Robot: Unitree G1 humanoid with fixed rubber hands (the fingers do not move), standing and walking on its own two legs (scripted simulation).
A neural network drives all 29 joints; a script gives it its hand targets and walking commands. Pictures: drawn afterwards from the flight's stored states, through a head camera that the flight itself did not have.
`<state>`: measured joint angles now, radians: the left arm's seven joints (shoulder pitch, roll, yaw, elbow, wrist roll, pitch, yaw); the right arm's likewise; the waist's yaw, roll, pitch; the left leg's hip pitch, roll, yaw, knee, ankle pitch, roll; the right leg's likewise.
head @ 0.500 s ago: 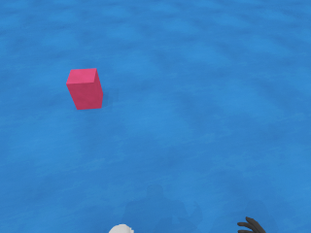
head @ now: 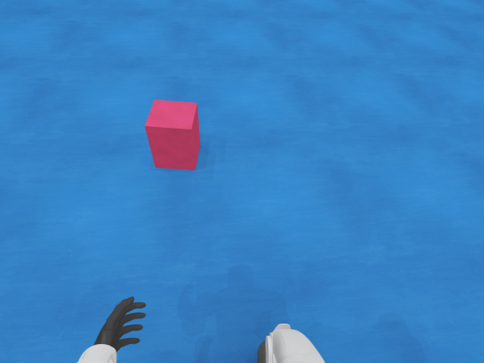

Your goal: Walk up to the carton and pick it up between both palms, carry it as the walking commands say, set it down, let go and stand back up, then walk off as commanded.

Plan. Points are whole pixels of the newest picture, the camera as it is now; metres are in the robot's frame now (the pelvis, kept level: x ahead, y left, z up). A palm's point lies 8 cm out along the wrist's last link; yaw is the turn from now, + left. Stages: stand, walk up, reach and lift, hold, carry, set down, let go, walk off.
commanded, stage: walk up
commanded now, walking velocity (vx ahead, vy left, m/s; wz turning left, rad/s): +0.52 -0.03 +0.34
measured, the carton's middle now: (175, 136) +1.29 +0.20 -0.63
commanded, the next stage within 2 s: none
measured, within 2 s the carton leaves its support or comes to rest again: neither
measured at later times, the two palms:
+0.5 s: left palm out of the picture +0.14 +0.22 -0.10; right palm (322, 232) +0.40 -0.23 -0.14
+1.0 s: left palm (80, 186) +0.57 +0.35 -0.13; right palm (290, 213) +0.44 -0.16 -0.11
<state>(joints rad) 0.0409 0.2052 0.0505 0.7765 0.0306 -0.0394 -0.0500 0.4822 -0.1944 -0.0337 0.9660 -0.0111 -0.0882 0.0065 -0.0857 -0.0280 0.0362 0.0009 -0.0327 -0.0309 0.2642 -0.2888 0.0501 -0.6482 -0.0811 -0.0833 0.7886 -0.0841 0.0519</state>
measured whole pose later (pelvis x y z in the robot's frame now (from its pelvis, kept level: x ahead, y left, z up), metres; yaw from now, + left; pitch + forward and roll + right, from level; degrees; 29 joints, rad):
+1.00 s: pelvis +0.49 +0.09 +0.00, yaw +8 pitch +0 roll -1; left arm 0.14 0.23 0.08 0.97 0.03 -0.01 -0.04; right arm 0.47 -0.19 -0.04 1.08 -0.03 -0.10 0.00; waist -0.06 -0.03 0.03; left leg -0.08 0.05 0.12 0.31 -0.24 0.01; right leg -0.61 -0.12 -0.07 0.95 -0.12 0.04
